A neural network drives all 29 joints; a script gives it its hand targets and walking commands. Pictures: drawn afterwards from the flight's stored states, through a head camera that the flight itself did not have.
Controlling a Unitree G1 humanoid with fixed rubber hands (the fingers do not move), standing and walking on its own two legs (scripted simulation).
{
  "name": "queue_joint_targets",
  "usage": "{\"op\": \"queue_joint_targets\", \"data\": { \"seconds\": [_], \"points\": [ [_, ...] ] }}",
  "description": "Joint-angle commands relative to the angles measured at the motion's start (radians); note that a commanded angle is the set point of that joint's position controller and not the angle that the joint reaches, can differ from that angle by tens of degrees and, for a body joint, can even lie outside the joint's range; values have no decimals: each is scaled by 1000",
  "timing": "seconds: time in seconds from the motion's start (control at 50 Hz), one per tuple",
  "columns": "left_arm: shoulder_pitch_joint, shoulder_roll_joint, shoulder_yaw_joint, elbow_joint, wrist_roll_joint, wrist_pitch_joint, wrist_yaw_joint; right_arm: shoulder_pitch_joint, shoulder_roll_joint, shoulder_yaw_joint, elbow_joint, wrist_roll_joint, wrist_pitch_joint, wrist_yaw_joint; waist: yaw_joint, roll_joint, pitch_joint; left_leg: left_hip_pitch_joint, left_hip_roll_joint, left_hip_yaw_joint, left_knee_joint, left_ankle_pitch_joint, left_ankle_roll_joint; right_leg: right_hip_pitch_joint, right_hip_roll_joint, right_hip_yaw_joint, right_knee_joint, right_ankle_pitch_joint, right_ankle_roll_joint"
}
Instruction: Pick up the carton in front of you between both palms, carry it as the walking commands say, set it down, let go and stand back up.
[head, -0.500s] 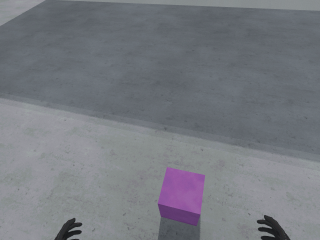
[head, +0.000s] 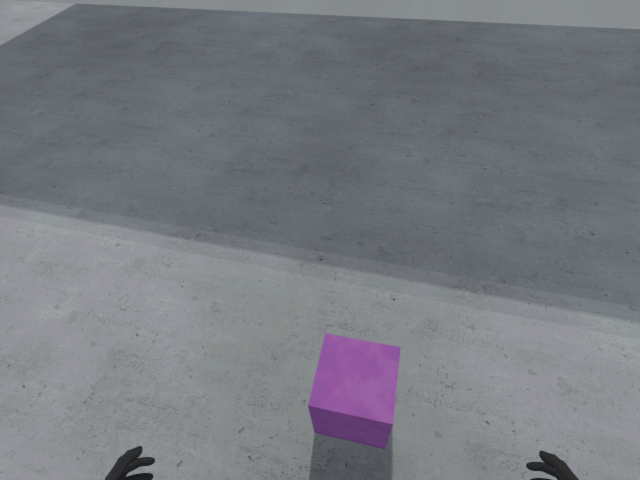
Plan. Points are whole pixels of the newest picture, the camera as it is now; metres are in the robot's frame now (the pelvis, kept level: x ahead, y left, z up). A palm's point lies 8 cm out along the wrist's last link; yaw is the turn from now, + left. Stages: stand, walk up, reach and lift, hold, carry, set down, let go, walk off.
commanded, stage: stand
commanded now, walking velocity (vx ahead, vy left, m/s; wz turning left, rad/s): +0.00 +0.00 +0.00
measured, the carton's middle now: (355, 391) +0.44 -0.05 -0.65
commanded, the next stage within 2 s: none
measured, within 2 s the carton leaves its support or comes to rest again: neither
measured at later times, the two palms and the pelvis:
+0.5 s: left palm out of the picture +0.09 +0.30 -0.09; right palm out of the picture +0.06 -0.29 -0.11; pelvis -0.01 +0.01 +0.00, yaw -2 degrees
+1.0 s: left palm out of the picture +0.10 +0.31 -0.10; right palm out of the picture +0.05 -0.29 -0.11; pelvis -0.01 +0.02 +0.00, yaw -3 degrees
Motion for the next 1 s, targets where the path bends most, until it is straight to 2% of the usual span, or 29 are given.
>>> {"op": "queue_joint_targets", "data": {
  "seconds": [0.0,0.98],
  "points": [
    [-26,157,31,-46,-1,-11,4,-8,-133,-28,-45,1,-12,-2,1,-43,-17,-45,56,-46,-81,81,30,15,-99,101,-105,125,-4],
    [-36,206,-11,67,-12,-8,16,-48,-173,-28,75,10,-1,8,-7,-45,-24,-12,84,-33,-127,67,50,-4,-105,146,-119,177,1]
  ]
}}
